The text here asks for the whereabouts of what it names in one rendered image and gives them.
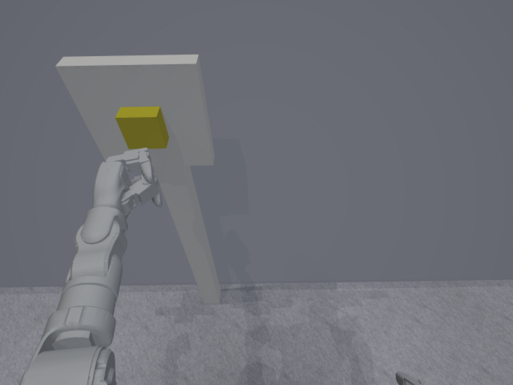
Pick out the button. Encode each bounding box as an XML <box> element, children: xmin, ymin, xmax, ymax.
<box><xmin>115</xmin><ymin>107</ymin><xmax>169</xmax><ymax>149</ymax></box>

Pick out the left robot upper arm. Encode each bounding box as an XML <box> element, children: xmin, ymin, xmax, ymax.
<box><xmin>23</xmin><ymin>346</ymin><xmax>117</xmax><ymax>385</ymax></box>

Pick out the left robot hand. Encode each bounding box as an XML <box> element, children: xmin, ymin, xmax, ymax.
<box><xmin>93</xmin><ymin>148</ymin><xmax>162</xmax><ymax>219</ymax></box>

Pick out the panel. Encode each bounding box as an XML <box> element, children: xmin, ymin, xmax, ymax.
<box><xmin>55</xmin><ymin>55</ymin><xmax>220</xmax><ymax>305</ymax></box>

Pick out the robot left forearm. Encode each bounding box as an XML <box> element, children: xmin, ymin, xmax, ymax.
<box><xmin>19</xmin><ymin>206</ymin><xmax>128</xmax><ymax>385</ymax></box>

